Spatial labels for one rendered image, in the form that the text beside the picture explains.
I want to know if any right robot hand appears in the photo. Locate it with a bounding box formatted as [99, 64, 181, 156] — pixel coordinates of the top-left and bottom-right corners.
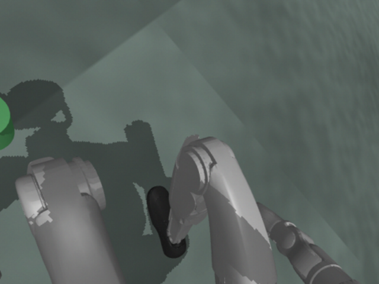
[257, 202, 284, 238]

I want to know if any right robot arm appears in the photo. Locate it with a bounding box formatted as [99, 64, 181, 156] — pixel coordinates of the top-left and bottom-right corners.
[270, 220, 361, 284]

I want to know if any right robot foot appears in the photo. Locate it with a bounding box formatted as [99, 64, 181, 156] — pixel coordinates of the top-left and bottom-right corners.
[147, 186, 186, 259]

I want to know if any can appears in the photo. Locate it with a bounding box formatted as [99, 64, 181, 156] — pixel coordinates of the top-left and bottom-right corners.
[0, 98, 15, 150]

